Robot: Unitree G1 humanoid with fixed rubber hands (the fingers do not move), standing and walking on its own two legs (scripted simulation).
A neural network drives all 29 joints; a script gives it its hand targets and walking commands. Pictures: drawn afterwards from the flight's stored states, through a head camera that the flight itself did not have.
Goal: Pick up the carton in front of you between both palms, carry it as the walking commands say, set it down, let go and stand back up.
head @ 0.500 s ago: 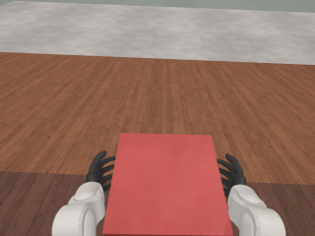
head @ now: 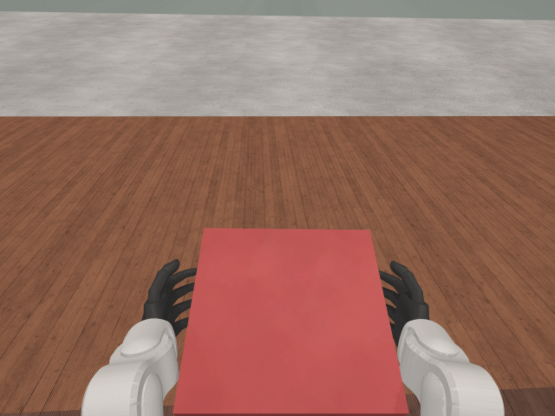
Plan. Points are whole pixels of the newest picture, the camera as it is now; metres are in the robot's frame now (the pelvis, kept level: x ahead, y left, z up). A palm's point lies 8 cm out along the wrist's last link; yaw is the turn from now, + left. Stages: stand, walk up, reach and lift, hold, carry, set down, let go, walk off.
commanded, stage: carry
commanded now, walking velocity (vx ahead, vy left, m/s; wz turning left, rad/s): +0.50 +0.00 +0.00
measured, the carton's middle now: (284, 341) +0.24 +0.00 +0.03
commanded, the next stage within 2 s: none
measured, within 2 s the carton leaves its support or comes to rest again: neither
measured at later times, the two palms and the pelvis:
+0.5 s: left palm (213, 135) +0.66 +0.15 +0.10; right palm (356, 137) +0.66 -0.16 +0.10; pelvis +0.32 -0.01 -0.01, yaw +0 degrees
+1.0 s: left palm (227, 89) +1.02 +0.16 +0.05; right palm (328, 93) +1.01 -0.15 +0.05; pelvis +0.69 +0.01 -0.07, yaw +1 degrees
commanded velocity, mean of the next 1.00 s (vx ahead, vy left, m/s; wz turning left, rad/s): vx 0.50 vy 0.00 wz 0.00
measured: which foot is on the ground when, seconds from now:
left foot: down 0.00-0.08, up 0.10-0.52, down 0.54-0.98, up 1.00-1.00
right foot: up 0.00-0.04, down 0.06-0.56, up 0.58-0.98, down 1.00-1.00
